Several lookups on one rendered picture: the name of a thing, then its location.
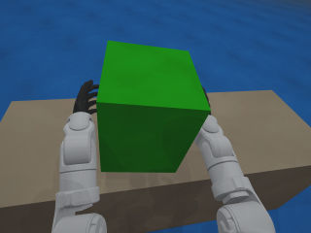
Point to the robot left hand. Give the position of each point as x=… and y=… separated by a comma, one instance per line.
x=82, y=104

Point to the pedestal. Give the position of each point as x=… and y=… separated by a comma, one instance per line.
x=271, y=143

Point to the right robot forearm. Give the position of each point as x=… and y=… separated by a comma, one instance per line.
x=228, y=182

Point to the left robot forearm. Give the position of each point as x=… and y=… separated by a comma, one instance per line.
x=78, y=188

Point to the robot left upper arm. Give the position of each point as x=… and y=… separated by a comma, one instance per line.
x=85, y=223

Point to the robot right upper arm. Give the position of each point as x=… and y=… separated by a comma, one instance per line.
x=244, y=217

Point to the carton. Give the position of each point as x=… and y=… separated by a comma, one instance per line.
x=150, y=107

